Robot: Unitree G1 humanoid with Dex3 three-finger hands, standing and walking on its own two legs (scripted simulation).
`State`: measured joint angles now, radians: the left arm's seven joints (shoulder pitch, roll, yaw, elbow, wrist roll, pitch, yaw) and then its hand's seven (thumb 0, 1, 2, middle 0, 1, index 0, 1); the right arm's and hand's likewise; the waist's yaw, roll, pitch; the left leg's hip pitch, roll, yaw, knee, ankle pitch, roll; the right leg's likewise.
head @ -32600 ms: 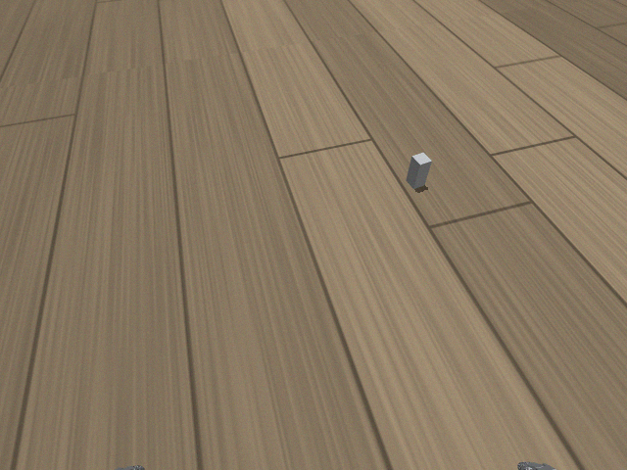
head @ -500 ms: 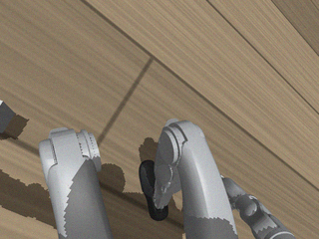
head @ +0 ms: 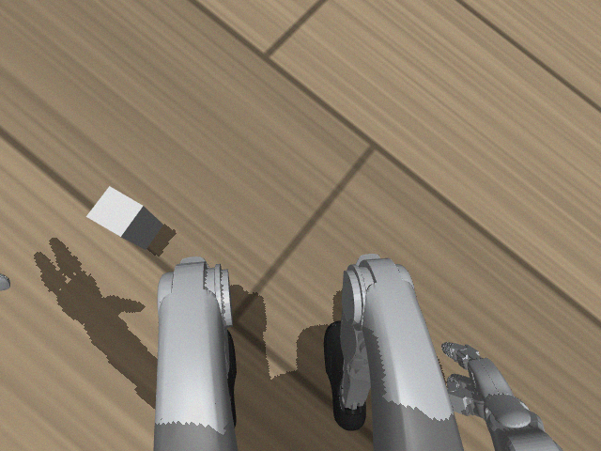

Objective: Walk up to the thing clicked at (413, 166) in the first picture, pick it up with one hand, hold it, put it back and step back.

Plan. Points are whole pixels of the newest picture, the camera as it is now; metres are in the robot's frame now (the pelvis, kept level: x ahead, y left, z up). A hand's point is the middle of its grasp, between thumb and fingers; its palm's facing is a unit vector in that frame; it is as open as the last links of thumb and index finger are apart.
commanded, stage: home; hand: left
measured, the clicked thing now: (129, 221) +0.41 +0.32 -0.30
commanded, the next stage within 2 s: none
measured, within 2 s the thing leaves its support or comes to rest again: neither
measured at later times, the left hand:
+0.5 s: hand out of the picture +0.25 +0.30 +0.13, palm faces +0.31 -0.84 -0.44, open 17.7 cm
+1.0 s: hand out of the picture +0.23 +0.21 +0.29, palm faces +0.25 -0.92 -0.29, open 17.6 cm
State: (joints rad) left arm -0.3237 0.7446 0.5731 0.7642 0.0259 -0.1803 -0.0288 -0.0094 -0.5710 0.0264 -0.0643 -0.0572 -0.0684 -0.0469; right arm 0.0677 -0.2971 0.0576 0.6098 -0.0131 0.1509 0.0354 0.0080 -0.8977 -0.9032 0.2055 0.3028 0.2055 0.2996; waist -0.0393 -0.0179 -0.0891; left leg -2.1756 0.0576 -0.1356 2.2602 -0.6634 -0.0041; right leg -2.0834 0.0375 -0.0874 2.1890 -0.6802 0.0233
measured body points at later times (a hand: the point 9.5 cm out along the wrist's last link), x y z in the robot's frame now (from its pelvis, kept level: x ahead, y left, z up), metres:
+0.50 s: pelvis +0.05 -0.01 +0.23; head +0.17 +0.03 +0.66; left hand +0.23 +0.34 +0.16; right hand +0.27 -0.24 +0.14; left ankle +0.08 +0.13 -0.34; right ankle +0.10 -0.12 -0.34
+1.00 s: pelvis +0.09 +0.01 +0.34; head +0.11 +0.01 +0.79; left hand +0.21 +0.26 +0.31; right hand +0.28 -0.20 +0.26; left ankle +0.08 +0.13 -0.34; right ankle +0.10 -0.12 -0.34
